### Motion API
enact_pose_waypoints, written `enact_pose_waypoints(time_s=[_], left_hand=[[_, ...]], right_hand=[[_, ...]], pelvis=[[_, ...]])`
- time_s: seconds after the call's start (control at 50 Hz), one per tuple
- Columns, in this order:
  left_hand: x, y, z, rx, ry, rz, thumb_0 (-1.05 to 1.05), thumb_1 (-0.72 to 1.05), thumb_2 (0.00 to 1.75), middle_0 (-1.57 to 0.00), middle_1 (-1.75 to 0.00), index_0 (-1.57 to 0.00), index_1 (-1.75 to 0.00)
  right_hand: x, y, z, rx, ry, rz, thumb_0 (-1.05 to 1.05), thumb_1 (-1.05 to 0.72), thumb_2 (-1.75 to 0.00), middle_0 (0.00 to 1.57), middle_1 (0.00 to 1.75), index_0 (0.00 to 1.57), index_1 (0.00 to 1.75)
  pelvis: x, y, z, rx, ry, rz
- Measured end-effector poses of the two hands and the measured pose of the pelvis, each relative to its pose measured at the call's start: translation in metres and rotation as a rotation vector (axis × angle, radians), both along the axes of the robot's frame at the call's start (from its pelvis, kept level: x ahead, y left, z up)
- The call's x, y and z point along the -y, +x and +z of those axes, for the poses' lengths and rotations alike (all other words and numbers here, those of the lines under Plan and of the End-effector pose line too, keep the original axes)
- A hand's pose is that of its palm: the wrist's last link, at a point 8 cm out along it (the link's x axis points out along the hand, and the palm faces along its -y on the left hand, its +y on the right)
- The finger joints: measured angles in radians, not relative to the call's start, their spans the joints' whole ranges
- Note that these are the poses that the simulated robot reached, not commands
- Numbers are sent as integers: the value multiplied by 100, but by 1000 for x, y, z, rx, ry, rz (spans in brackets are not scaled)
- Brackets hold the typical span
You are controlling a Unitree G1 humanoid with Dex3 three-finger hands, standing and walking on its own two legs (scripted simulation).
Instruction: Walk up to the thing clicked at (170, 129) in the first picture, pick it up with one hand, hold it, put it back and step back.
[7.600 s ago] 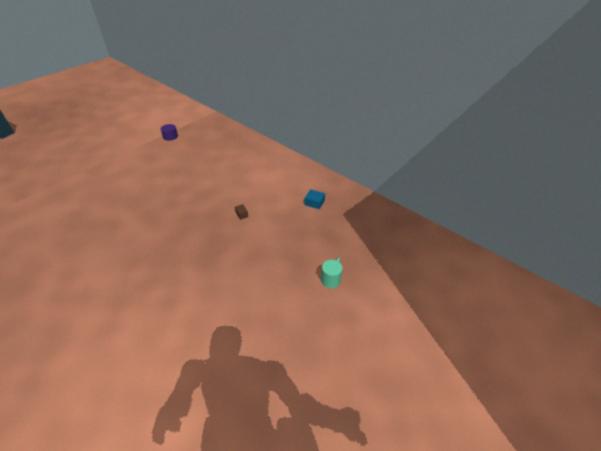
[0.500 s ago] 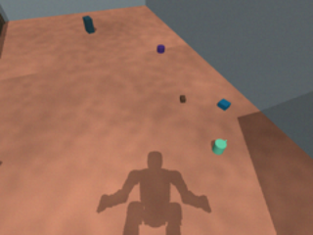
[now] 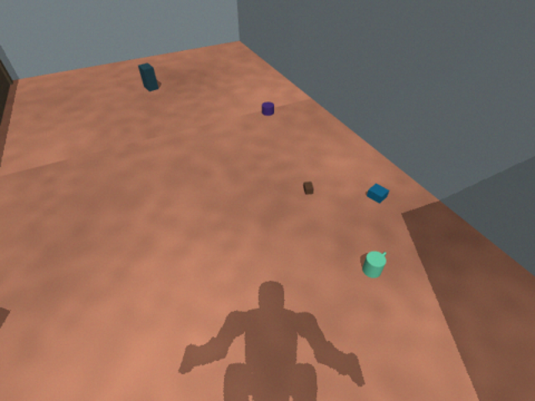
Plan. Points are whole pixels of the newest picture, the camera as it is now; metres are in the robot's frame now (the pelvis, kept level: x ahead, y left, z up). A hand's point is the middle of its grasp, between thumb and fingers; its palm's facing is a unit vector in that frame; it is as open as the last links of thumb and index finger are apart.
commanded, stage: walk up
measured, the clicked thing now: (268, 108) +2.32 +0.02 -0.75
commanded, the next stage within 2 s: stand in 0.10 s
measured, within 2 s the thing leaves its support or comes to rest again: neither
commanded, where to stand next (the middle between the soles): +0.05 +0.03 m, yaw +1 degrees
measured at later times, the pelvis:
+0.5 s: pelvis +0.00 +0.01 +0.00, yaw +1 degrees
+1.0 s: pelvis +0.01 +0.00 +0.00, yaw +1 degrees
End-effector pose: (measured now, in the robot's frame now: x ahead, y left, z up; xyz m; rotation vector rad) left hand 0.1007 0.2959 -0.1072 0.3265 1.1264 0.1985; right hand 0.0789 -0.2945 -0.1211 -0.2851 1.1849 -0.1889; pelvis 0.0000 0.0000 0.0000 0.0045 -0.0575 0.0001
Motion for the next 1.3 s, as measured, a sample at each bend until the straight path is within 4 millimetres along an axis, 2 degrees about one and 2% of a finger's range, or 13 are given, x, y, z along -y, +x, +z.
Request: enact_pose_waypoints(time_s=[0.12,0.28,0.54,0.8,1.08,1.3], left_hand=[[-3,-3,-3,-25,-6,-9,0,90,90,-20,-30,-20,-30],[-6,-19,-8,-79,-14,4,0,90,90,-20,-30,-20,-30],[-8,-40,-10,-127,-9,25,0,90,90,-20,-30,-20,-30],[-6,-36,-9,-109,-8,29,0,90,90,-20,-30,-20,-30],[-6,-29,-7,-93,-4,31,0,90,90,-20,-30,-20,-30],[-6,-33,-7,-95,-7,35,0,90,90,-20,-30,-20,-30]], right_hand=[[1,-10,3,-16,-14,-20,1,-90,-89,20,30,20,30],[0,-21,5,-57,-29,-26,1,-90,-89,20,30,20,30],[-3,-10,4,-52,-21,-8,1,-90,-89,20,30,20,30],[-3,1,4,-42,-17,10,1,-90,-89,20,30,20,30],[-1,1,4,-44,-24,11,1,-90,-89,20,30,20,30],[0,-2,5,-48,-23,12,1,-90,-89,20,30,20,30]], pelvis=[[-4,-1,2,-5,-1,-7],[-6,-2,4,-14,1,3],[-6,0,4,-20,-1,11],[-4,3,4,-22,-3,20],[-3,5,4,-18,-3,24],[-2,4,4,-17,-3,27]])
